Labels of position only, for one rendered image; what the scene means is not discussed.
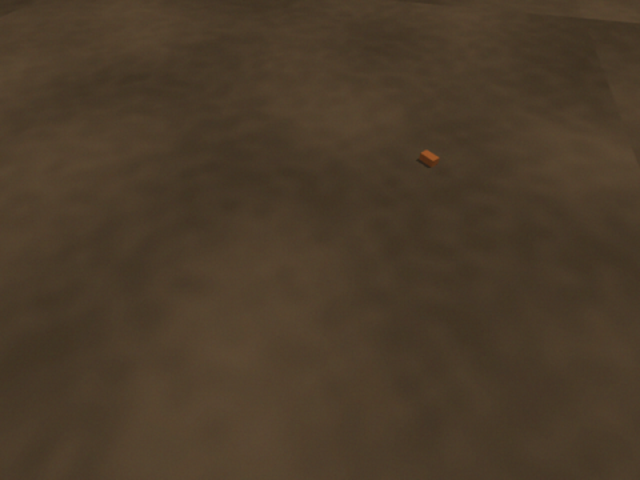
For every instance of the small box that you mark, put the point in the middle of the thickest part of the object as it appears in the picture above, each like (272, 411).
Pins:
(429, 158)

